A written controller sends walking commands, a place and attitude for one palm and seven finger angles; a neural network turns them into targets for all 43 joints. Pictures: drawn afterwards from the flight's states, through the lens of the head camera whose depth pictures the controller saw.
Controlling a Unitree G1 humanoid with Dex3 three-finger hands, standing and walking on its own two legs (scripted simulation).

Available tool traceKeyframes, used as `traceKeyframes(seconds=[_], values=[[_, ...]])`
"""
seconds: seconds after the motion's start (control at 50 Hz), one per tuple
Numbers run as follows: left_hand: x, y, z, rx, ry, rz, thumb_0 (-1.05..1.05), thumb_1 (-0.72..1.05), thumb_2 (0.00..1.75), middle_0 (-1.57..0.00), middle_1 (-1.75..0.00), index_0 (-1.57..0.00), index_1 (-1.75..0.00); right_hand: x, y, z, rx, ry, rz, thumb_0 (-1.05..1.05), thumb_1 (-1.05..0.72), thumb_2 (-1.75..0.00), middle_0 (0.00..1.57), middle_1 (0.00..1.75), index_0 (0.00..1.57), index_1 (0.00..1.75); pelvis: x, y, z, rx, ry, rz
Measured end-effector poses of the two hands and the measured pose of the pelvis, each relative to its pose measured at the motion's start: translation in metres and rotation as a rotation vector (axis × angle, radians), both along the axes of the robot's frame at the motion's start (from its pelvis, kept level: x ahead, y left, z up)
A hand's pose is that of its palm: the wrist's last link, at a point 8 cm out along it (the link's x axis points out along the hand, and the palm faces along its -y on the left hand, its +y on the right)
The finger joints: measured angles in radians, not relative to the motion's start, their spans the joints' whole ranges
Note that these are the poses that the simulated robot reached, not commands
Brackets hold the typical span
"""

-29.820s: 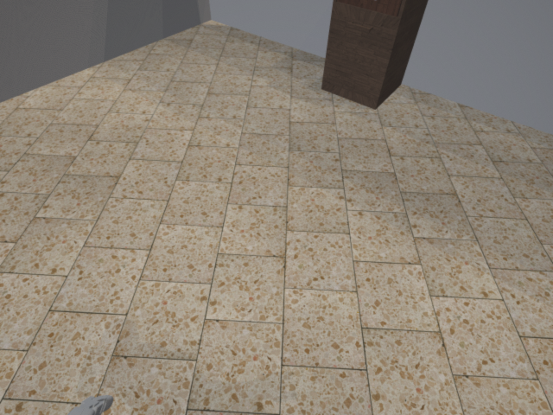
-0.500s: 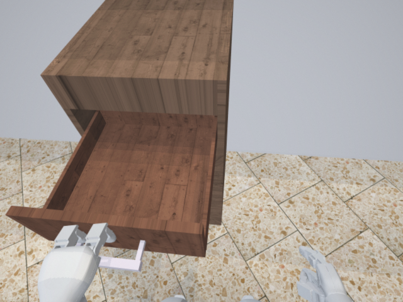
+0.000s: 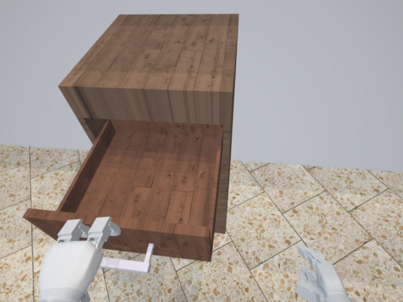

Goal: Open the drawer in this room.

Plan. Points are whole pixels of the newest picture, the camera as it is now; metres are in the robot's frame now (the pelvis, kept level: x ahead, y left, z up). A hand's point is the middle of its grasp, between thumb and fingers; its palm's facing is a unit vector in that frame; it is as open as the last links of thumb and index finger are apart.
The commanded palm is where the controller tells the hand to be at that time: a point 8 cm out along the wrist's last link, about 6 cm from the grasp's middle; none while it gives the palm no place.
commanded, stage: lift the hand off the handle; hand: left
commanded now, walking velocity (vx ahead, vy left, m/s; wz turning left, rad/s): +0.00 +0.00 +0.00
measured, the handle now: (118, 254) +0.22 +0.21 -0.06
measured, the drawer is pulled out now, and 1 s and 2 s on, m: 0.30 0.30 0.30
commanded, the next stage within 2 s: draw the hand back to the body in 0.90 s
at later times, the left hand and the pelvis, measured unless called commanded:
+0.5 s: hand (88, 252) +0.19 +0.22 +0.06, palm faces +0.02 -0.12 -0.99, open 13.8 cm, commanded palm +0.16 +0.22 +0.11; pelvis +0.01 +0.00 +0.01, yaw -1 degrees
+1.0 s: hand (76, 256) +0.18 +0.22 +0.08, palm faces +0.01 -0.12 -0.99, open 13.9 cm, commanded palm +0.15 +0.22 +0.14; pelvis +0.02 +0.00 +0.02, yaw -1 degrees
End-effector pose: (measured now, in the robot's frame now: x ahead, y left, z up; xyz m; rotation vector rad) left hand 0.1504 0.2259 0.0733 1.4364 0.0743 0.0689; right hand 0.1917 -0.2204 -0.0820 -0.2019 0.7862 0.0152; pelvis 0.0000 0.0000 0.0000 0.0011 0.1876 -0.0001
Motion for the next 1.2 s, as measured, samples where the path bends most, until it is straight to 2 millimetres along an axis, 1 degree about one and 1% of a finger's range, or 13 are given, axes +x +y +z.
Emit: traceKeyframes(seconds=[0.08,0.22,0.36,0.48,0.64,0.82,0.9,1.0,1.08,1.2], values=[[0.005,0.001,0.007,0.019,-0.021,-0.013,0.00,-0.49,0.30,-0.32,-1.20,-0.32,-1.20,-0.001,0.003,0.001,0.014,0.000,-0.004,0.01,-0.90,-0.90,0.20,0.30,0.20,0.30,0.000,0.000,0.001,0.001,-0.003,-0.006],[0.007,0.006,0.017,0.017,-0.015,0.035,0.00,-0.49,0.30,-0.32,-1.20,-0.32,-1.20,-0.002,0.005,0.002,0.034,0.006,-0.016,0.01,-0.90,-0.90,0.20,0.30,0.20,0.30,0.004,0.002,0.005,0.001,-0.014,-0.007],[0.013,0.000,0.023,0.001,0.002,0.012,0.00,-0.49,0.30,-0.32,-1.20,-0.32,-1.20,0.002,0.005,0.006,0.024,0.009,-0.006,0.01,-0.90,-0.90,0.20,0.30,0.20,0.30,0.008,0.001,0.011,0.002,-0.025,-0.008],[0.016,-0.003,0.036,0.009,-0.019,-0.013,0.00,-0.49,0.30,-0.32,-1.20,-0.32,-1.20,0.008,0.004,0.012,0.030,-0.009,-0.005,0.01,-0.90,-0.90,0.20,0.30,0.20,0.30,0.012,0.000,0.013,0.002,-0.030,-0.013],[0.013,0.002,0.047,0.013,-0.019,0.029,0.00,-0.49,0.30,-0.32,-1.20,-0.32,-1.20,0.018,0.004,0.017,0.041,-0.025,0.003,0.01,-0.90,-0.90,0.20,0.30,0.20,0.30,0.016,-0.001,0.017,0.003,-0.038,-0.013],[0.011,-0.008,0.061,0.002,-0.026,-0.005,0.00,-0.49,0.30,-0.32,-1.20,-0.32,-1.20,0.024,0.006,0.023,0.042,-0.040,0.025,0.01,-0.90,-0.90,0.20,0.30,0.20,0.30,0.018,-0.002,0.020,0.003,-0.052,-0.016],[0.009,-0.006,0.067,0.017,-0.038,-0.006,0.00,-0.49,0.30,-0.32,-1.20,-0.32,-1.20,0.024,0.007,0.025,0.053,-0.045,0.024,0.01,-0.90,-0.90,0.20,0.30,0.20,0.30,0.018,-0.003,0.021,0.003,-0.058,-0.018],[0.004,0.000,0.063,0.013,-0.007,0.033,0.00,-0.49,0.30,-0.32,-1.20,-0.32,-1.20,0.022,0.007,0.025,0.056,-0.039,0.024,0.01,-0.90,-0.90,0.20,0.30,0.20,0.30,0.016,-0.004,0.022,0.003,-0.061,-0.015],[0.001,0.001,0.061,0.009,0.008,0.031,0.00,-0.49,0.30,-0.32,-1.20,-0.32,-1.20,0.019,0.006,0.025,0.036,-0.029,0.029,0.01,-0.90,-0.90,0.20,0.30,0.20,0.30,0.015,-0.004,0.023,0.002,-0.064,-0.012],[0.006,0.005,0.077,0.043,-0.046,-0.013,0.00,-0.49,0.30,-0.32,-1.20,-0.32,-1.20,0.016,0.004,0.026,0.017,-0.023,0.023,0.01,-0.90,-0.90,0.20,0.30,0.20,0.30,0.013,-0.002,0.024,-0.003,-0.077,-0.010]])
